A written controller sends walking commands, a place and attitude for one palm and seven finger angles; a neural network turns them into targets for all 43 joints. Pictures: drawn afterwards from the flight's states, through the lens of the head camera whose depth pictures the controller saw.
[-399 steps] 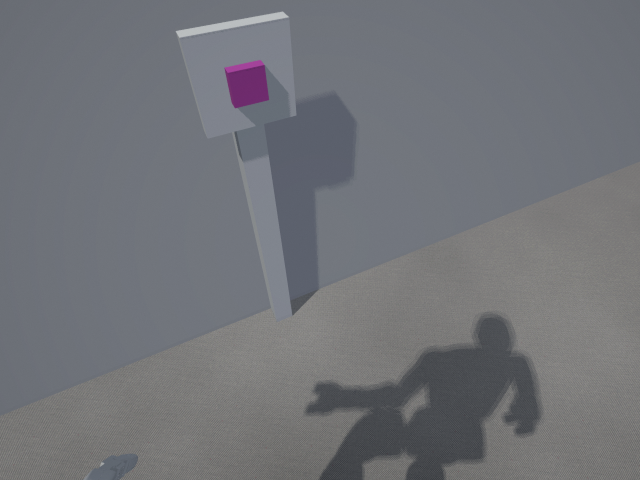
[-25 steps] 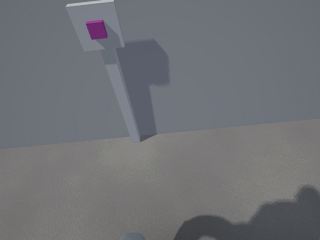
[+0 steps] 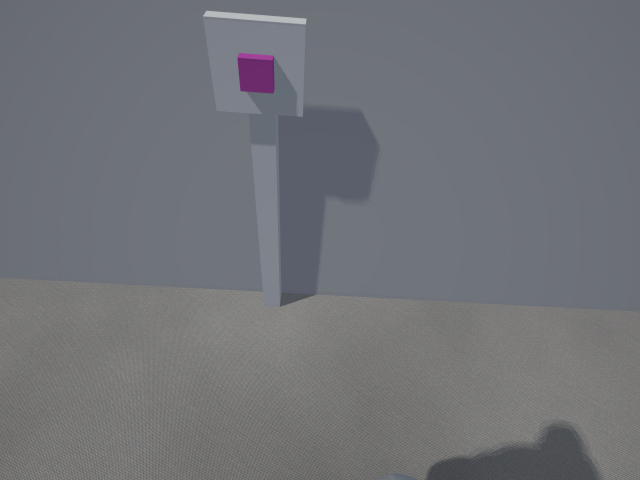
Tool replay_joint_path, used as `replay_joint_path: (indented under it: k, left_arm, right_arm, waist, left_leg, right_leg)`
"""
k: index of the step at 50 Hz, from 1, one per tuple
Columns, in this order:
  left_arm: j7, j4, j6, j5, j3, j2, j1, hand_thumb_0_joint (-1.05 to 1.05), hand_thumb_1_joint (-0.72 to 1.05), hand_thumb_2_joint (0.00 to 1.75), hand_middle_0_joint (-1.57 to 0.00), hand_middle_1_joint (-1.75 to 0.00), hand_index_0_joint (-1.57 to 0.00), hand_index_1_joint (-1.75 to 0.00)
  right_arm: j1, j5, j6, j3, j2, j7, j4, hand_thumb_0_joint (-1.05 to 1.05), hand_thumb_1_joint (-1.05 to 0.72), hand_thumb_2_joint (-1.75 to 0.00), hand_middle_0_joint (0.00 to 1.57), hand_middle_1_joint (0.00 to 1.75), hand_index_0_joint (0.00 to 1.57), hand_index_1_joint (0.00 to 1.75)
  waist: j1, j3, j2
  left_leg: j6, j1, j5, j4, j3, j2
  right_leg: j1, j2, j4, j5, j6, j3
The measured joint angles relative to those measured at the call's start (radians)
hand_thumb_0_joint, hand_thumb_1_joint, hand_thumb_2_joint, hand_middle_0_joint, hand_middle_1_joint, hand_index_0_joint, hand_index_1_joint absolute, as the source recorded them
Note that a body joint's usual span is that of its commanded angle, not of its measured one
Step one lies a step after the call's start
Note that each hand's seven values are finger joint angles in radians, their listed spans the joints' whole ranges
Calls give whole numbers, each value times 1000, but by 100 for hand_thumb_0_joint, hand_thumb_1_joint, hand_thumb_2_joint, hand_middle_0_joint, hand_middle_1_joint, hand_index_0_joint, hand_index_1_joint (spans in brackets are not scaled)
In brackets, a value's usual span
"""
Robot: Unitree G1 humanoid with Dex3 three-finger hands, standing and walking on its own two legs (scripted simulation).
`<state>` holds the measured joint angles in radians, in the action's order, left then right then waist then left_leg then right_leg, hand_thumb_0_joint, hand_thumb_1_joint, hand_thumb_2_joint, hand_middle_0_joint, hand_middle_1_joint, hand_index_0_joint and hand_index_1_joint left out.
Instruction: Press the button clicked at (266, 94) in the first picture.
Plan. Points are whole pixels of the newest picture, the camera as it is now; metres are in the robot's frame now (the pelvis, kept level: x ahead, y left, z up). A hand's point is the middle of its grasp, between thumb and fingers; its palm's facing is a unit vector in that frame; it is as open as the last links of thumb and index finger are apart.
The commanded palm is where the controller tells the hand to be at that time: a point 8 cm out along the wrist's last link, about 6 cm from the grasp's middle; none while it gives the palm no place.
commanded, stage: take the last steps up to it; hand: left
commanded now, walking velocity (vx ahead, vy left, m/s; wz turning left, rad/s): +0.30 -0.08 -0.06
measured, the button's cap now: (256, 72) +0.79 +0.20 +0.13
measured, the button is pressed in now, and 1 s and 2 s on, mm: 0 0 0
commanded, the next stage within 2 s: come to a stop and stand still in 0.66 s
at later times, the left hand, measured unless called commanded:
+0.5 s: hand (259, 418) +0.24 +0.11 -0.16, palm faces +0.02 -0.97 -0.24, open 7.2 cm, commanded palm none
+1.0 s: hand (260, 411) +0.26 +0.11 -0.19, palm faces +0.06 -0.99 -0.15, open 7.4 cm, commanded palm none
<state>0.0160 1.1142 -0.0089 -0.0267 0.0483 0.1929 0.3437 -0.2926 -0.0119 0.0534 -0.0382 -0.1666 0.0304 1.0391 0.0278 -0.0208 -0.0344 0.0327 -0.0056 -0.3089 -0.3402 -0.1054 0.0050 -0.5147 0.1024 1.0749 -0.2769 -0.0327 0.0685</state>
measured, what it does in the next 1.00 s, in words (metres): walks ahead: right foot, then left foot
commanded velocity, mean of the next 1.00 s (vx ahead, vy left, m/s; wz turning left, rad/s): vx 0.11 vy -0.05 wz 0.02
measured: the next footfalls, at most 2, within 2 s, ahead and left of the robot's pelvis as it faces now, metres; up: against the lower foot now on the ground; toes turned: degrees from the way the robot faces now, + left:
right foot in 0.26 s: +0.25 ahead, -0.15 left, +0.00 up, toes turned -10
left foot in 0.80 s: +0.38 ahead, +0.06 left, +0.00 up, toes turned +8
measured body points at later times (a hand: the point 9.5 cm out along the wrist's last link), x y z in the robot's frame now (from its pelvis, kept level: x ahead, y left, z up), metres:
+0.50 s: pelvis +0.18 -0.08 +0.00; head +0.18 -0.10 +0.45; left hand +0.24 +0.16 -0.14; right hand +0.17 -0.30 -0.17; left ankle +0.19 +0.08 -0.66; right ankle +0.21 -0.14 -0.74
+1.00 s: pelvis +0.30 -0.05 -0.01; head +0.33 -0.03 +0.44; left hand +0.26 +0.16 -0.17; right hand +0.40 -0.26 -0.15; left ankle +0.34 +0.05 -0.74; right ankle +0.28 -0.18 -0.71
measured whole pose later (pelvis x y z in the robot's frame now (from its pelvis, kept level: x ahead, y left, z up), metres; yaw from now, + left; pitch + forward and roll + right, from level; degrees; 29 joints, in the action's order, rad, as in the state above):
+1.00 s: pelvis +0.30 -0.05 -0.01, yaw -1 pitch -2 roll +0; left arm -0.04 1.14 -0.02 -0.02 0.02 0.13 0.32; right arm -0.09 0.00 0.02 -0.03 -0.12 0.05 1.04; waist 0.03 -0.09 -0.02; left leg 0.04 -0.24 -0.21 -0.49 -0.16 0.04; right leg -0.32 0.07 0.83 -0.49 -0.04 0.06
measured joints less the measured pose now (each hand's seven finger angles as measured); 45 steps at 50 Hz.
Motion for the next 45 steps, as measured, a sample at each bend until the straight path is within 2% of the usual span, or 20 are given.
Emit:
replay_joint_path:
  k: [5, 8, 11, 13, 14, 16, 17, 18, 20, 23, 27, 32, 36, 39, 40, 42, 45]
  left_arm:
    - [4, -40, -1, 3, 4, 1, -100, 1, 92, 90, -20, -30, -19, -30]
    - [8, -59, 0, 7, 1, -1, -162, 1, 92, 90, -20, -30, -19, -30]
    - [10, -79, 15, 10, -2, -2, -215, 1, 92, 90, -20, -30, -19, -30]
    - [9, -93, 42, 8, -2, 2, -233, 1, 91, 90, -20, -30, -19, -30]
    - [6, -98, 59, 5, 2, 0, -243, 1, 91, 90, -20, -30, -19, -30]
    - [0, -104, 80, 11, 0, -5, -248, 0, 91, 90, -20, -30, -20, -30]
    - [-4, -103, 81, 14, -2, -9, -244, 0, 91, 90, -20, -30, -20, -30]
    - [-8, -100, 79, 16, -4, -14, -235, 0, 91, 90, -20, -30, -20, -30]
    - [-17, -87, 73, 16, -9, -26, -206, 0, 91, 90, -20, -30, -20, -30]
    - [-36, -65, 70, 15, -2, -30, -158, 0, 94, 90, -20, -30, -20, -30]
    - [-31, -34, 71, 9, -7, -30, -96, 0, 95, 90, -20, -30, -20, -30]
    - [-26, -5, 82, 7, -19, -55, -25, 0, 93, 90, -20, -30, -20, -30]
    - [-28, 19, 82, 4, -25, -72, 25, 0, 92, 90, -20, -30, -20, -30]
    - [-31, 41, 73, 6, -26, -79, 61, 0, 92, 90, -20, -30, -20, -30]
    - [-32, 48, 68, 9, -28, -82, 74, 0, 92, 90, -20, -30, -20, -30]
    - [-40, 67, 50, 19, -34, -79, 71, 1, 91, 90, -20, -30, -20, -30]
    - [-52, 75, 22, 20, -40, -81, 51, 1, 91, 90, -20, -30, -20, -30]
  right_arm:
    - [-89, -2, -2, 5, 9, 4, 57, -1, -93, -90, 20, 30, 20, 30]
    - [-132, -10, -3, 5, 15, 4, 83, 0, -92, -90, 20, 30, 20, 30]
    - [-170, -12, -8, 4, 17, 2, 108, 0, -91, -90, 20, 30, 20, 30]
    - [-197, -7, -15, 3, 22, -3, 130, 0, -91, -90, 20, 30, 20, 30]
    - [-195, -1, -22, 1, 24, -7, 142, 0, -91, -90, 20, 30, 20, 30]
    - [-174, 10, -37, -1, 25, -11, 146, 0, -91, -90, 20, 30, 20, 30]
    - [-160, 12, -42, -5, 24, -14, 144, 0, -91, -90, 20, 30, 20, 30]
    - [-143, 10, -46, -9, 21, -16, 137, 1, -91, -90, 20, 30, 20, 30]
    - [-102, 2, -51, -15, 14, -18, 113, 1, -91, -90, 20, 30, 20, 30]
    - [-39, -8, -51, -22, 6, -21, 64, 1, -91, -90, 20, 30, 20, 30]
    - [27, -12, -49, -26, 4, -29, 19, 0, -91, -90, 19, 30, 20, 30]
    - [85, -10, -48, -29, -11, -34, 10, 0, -92, -90, 19, 30, 20, 30]
    - [124, -6, -43, -19, -5, -37, 11, 0, -92, -90, 19, 30, 20, 30]
    - [144, -6, -28, -8, 7, -36, 8, 0, -92, -90, 19, 30, 20, 30]
    - [147, -7, -17, -3, 9, -33, 5, 0, -91, -90, 19, 30, 20, 30]
    - [160, -5, -5, 8, 28, -19, 8, 0, -91, -90, 19, 30, 20, 30]
    - [173, 4, -12, 25, 52, 5, 17, 0, -91, -90, 20, 30, 20, 30]
  waist:
    - [-19, -18, 2]
    - [-49, -39, 17]
    - [-76, -59, 43]
    - [-78, -63, 53]
    - [-73, -70, 61]
    - [-71, -81, 65]
    - [-68, -82, 67]
    - [-65, -77, 67]
    - [-61, -60, 67]
    - [-61, -31, 68]
    - [-51, 3, 69]
    - [-14, 16, 68]
    - [19, 4, 52]
    - [33, -7, 36]
    - [35, -9, 34]
    - [38, -28, 5]
    - [39, -43, -4]
  left_leg:
    - [-15, 69, -26, 47, -11, -3]
    - [-32, 103, -62, 46, -16, 8]
    - [-59, 125, -125, 1, -21, 33]
    - [-69, 101, -190, -128, -19, 57]
    - [-60, 48, -196, -272, -11, 77]
    - [-37, -107, -206, -632, 54, 72]
    - [-28, -178, -183, -764, 70, 69]
    - [-23, -243, -148, -851, 75, 71]
    - [-24, -355, -77, -915, 71, 87]
    - [-39, -472, -2, -855, 67, 111]
    - [-63, -535, 67, -711, 57, 129]
    - [-77, -507, 83, -519, 40, 122]
    - [-69, -440, 54, -381, 18, 98]
    - [-55, -353, 86, -251, -6, 71]
    - [-34, -319, 138, -206, -11, 65]
    - [4, -302, 97, -230, -32, 42]
    - [15, -254, 62, -203, -58, 33]
  right_leg:
    - [-71, 10, -71, 79, -4, 7]
    - [-53, 3, -221, 80, 10, 31]
    - [6, -28, -373, 60, 40, 56]
    - [74, -54, -463, 113, 69, 71]
    - [75, -64, -436, 117, 91, 77]
    - [93, -70, -394, 59, 115, 89]
    - [120, -74, -405, 40, 120, 93]
    - [148, -78, -428, 34, 120, 96]
    - [199, -87, -490, 45, 114, 98]
    - [264, -101, -581, 62, 120, 101]
    - [330, -118, -663, 66, 122, 104]
    - [396, -131, -712, 42, 112, 110]
    - [433, -126, -703, -2, 93, 114]
    - [444, -111, -648, -62, 71, 115]
    - [432, -105, -597, -93, 63, 112]
    - [377, -71, -436, -173, 42, 77]
    - [300, -51, -296, -265, 11, 23]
